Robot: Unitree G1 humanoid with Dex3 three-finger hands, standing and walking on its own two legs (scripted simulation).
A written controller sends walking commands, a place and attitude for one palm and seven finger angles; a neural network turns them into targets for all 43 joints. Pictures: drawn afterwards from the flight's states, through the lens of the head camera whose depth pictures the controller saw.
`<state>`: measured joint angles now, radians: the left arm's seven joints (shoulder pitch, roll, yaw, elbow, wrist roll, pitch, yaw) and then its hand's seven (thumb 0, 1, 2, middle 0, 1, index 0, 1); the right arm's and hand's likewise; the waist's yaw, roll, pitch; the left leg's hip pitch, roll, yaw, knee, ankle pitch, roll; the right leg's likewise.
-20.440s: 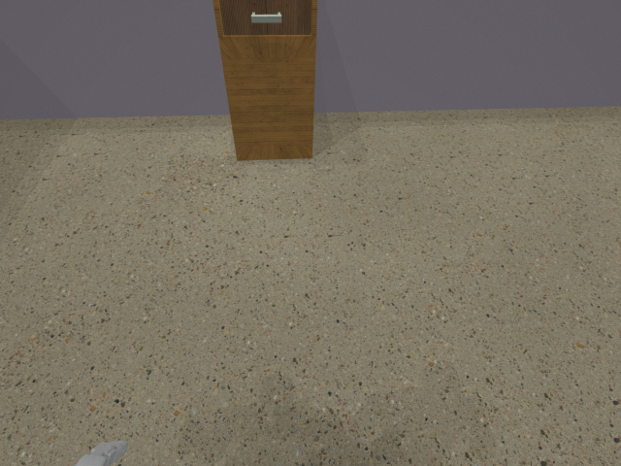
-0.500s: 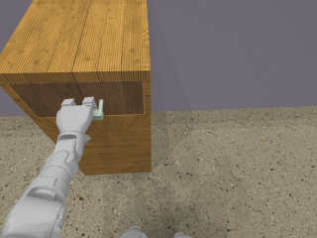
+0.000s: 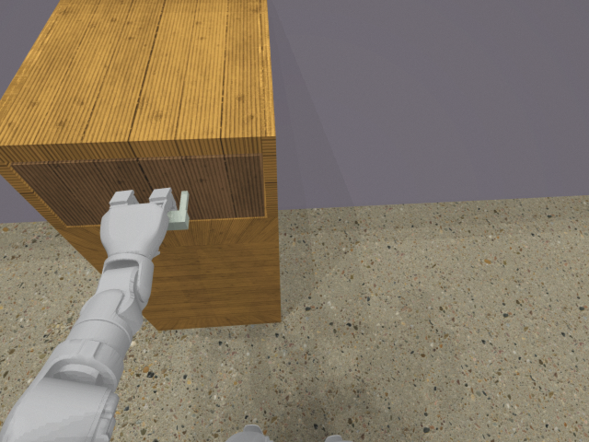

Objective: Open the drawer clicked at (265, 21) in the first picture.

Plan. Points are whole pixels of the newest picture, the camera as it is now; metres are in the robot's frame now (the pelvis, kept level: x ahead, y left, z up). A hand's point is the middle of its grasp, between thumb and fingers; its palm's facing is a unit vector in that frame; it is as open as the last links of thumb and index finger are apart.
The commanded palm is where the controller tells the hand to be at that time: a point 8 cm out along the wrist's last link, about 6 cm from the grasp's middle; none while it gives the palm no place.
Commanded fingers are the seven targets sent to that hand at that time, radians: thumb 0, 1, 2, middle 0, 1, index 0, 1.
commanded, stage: pull the drawer open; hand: left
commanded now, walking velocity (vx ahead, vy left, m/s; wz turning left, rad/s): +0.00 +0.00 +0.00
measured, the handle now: (151, 210) +0.46 +0.23 +0.00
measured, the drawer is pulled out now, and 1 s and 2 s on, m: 0.00 0.12 0.23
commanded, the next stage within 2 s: none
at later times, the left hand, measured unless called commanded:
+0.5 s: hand (145, 281) +0.35 +0.22 -0.03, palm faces +0.00 -0.08 -1.00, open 5.5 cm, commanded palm +0.31 +0.22 +0.03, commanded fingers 0.00 0.90 0.90 -0.40 -1.35 -0.40 -1.35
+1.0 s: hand (138, 321) +0.29 +0.22 -0.03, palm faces +0.00 -0.09 -1.00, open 5.6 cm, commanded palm +0.25 +0.22 +0.03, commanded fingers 0.00 0.90 0.90 -0.40 -1.35 -0.40 -1.35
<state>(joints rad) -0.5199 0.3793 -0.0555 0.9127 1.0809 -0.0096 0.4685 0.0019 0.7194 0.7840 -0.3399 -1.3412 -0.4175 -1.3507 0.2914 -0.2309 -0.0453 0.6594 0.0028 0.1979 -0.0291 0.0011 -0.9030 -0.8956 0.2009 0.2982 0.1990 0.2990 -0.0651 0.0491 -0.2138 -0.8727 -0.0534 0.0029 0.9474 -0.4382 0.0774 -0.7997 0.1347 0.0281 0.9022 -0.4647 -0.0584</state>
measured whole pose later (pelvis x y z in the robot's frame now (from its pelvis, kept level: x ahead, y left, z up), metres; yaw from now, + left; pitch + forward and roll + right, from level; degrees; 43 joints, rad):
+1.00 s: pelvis +0.00 +0.00 +0.01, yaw +0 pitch +15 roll -1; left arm 0.02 0.30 -0.13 0.38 1.07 0.07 0.49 0.02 0.71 0.81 -0.30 -1.34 -0.42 -1.35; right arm 0.19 -0.23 -0.03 0.59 -0.01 0.19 -0.01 0.00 -0.90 -0.90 0.20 0.30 0.20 0.30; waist 0.00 0.05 -0.19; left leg -0.73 -0.06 0.01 0.92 -0.45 0.08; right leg -0.67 0.12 0.04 0.90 -0.49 -0.06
